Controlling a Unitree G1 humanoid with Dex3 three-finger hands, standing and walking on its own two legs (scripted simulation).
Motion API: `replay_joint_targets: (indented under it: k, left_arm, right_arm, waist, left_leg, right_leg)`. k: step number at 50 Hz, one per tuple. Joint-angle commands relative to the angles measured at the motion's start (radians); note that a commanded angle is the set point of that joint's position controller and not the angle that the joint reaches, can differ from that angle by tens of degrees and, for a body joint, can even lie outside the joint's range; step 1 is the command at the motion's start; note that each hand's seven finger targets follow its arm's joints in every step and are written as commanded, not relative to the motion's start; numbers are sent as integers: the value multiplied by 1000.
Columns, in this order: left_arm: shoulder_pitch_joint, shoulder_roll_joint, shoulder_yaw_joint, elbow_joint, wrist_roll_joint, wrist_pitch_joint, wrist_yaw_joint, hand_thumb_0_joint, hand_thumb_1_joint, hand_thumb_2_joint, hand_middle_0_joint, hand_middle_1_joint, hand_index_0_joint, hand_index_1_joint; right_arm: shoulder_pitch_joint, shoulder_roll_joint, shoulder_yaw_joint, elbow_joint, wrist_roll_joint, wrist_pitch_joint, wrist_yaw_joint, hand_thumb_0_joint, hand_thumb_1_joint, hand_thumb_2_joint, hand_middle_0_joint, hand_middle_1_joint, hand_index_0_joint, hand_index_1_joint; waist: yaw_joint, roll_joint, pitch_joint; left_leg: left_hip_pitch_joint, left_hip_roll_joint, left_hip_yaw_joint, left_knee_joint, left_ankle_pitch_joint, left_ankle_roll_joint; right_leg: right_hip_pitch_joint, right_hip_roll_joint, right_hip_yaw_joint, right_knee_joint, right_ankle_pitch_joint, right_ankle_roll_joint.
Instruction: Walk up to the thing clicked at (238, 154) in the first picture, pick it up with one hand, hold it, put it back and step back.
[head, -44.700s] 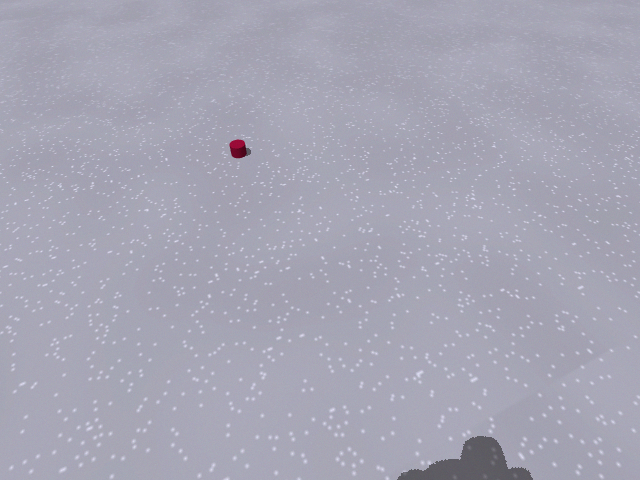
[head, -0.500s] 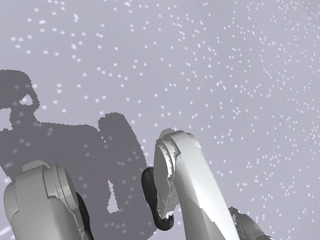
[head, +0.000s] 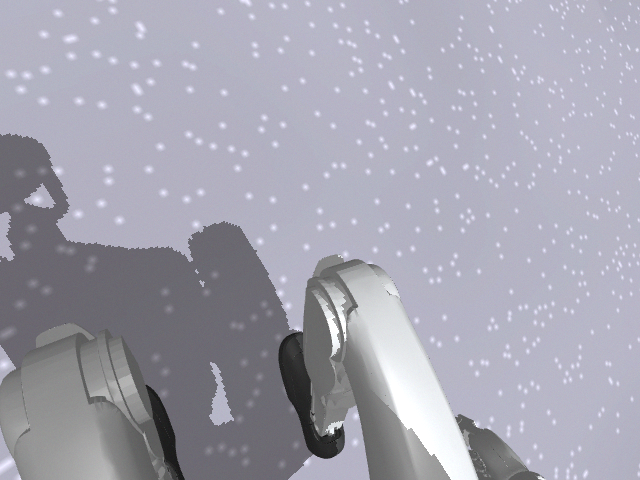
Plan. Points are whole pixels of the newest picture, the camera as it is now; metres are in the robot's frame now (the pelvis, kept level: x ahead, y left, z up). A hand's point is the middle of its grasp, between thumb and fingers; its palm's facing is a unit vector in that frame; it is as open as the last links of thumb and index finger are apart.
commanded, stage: rise first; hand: left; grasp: from above
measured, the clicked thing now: out of the picture +0.51 +0.36 -0.29
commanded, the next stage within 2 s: none
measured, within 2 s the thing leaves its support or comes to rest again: neither
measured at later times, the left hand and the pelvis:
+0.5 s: hand out of the picture +0.46 +0.39 -0.17, palm faces -0.44 -0.12 -0.89, open 14.3 cm; pelvis +0.00 +0.00 +0.00, yaw +0 degrees
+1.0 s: hand out of the picture +0.45 +0.39 -0.16, palm faces -0.45 -0.12 -0.89, open 14.3 cm; pelvis -0.01 +0.00 +0.00, yaw +0 degrees
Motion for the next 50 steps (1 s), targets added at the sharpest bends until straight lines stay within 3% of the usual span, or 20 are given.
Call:
replay_joint_targets:
  k: [1,8,14,19,22,24,26,29,36,39,41,50]
  left_arm:
    - [-286,302,34,-176,-22,-3,32,0,-602,1032,-62,-1040,-54,-1048]
    - [-296,282,13,-154,-17,-8,27,0,-610,1047,-64,-1036,-52,-1048]
    - [-291,291,7,-136,-6,-7,21,0,-611,1050,-67,-1038,-54,-1051]
    - [-292,328,27,-140,-6,-3,25,0,-608,1050,-64,-1040,-53,-1051]
    - [-290,308,17,-135,-9,1,20,0,-611,1056,-63,-1035,-49,-1050]
    - [-296,320,27,-163,-10,2,21,0,-611,1050,-63,-1029,-49,-1043]
    - [-299,293,2,-137,-12,0,13,0,-605,1045,-63,-1033,-52,-1044]
    - [-314,331,23,-164,-11,-6,19,0,-611,1053,-62,-1028,-48,-1042]
    - [-288,311,16,-146,-17,-2,9,0,-611,1060,-67,-1023,-50,-1040]
    - [-300,344,39,-189,-20,-2,8,0,-606,1047,-68,-1019,-54,-1033]
    - [-275,307,15,-154,-18,4,1,0,-608,1049,-65,-1024,-51,-1038]
    - [-300,299,10,-179,-17,-8,0,0,-606,1054,-70,-1010,-53,-1027]
  right_arm:
    - [201,-301,-92,6,-6,13,-14,0,-912,-905,199,300,199,300]
    - [209,-288,-85,6,-8,18,-12,0,-912,-905,199,300,200,300]
    - [207,-292,-81,-1,-6,17,-12,0,-914,-906,199,300,200,300]
    - [197,-293,-73,-10,-5,19,-17,0,-910,-904,199,300,200,300]
    - [198,-293,-77,-8,-3,15,-19,0,-911,-904,199,300,200,300]
    - [201,-299,-79,-10,-5,15,-20,0,-909,-904,199,300,200,300]
    - [200,-294,-77,-10,-3,18,-19,0,-908,-903,200,300,200,300]
    - [204,-297,-72,-8,-3,20,-23,0,-908,-903,200,300,200,300]
    - [211,-295,-73,-10,-2,15,-19,0,-909,-903,200,300,200,300]
    - [205,-297,-76,-15,0,20,-21,0,-908,-903,200,300,200,300]
    - [212,-289,-75,-10,0,18,-18,0,-908,-903,200,300,200,300]
    - [202,-292,-78,-17,0,22,-19,0,-904,-902,200,300,200,300]
  waist:
    - [-2,528,-696]
    - [-19,458,-677]
    - [-19,476,-675]
    - [-11,470,-675]
    - [-13,485,-654]
    - [-6,508,-695]
    - [-27,482,-657]
    - [-13,486,-673]
    - [-19,476,-651]
    - [0,492,-712]
    - [-15,470,-677]
    - [-14,482,-670]
  left_leg:
    - [661,-9,41,-261,243,-17]
    - [582,-14,72,-226,214,0]
    - [613,-12,58,-244,215,-7]
    - [578,-15,76,-232,195,-1]
    - [597,-12,61,-250,176,-8]
    - [631,-12,60,-247,214,-10]
    - [594,-12,58,-245,187,-7]
    - [584,-15,67,-245,185,-6]
    - [577,-18,67,-242,188,-5]
    - [605,-17,77,-234,224,-2]
    - [589,-15,72,-230,224,-1]
    - [574,-17,65,-251,166,-7]
  right_leg:
    - [232,34,-73,-193,265,-64]
    - [275,42,-61,-229,263,-57]
    - [260,41,-66,-214,257,-62]
    - [286,43,-57,-227,248,-58]
    - [242,41,-64,-217,228,-63]
    - [258,40,-66,-213,254,-61]
    - [242,40,-67,-216,239,-61]
    - [271,41,-64,-222,241,-60]
    - [260,38,-62,-222,242,-61]
    - [287,40,-58,-227,267,-58]
    - [275,42,-58,-223,268,-57]
    - [255,40,-67,-219,223,-63]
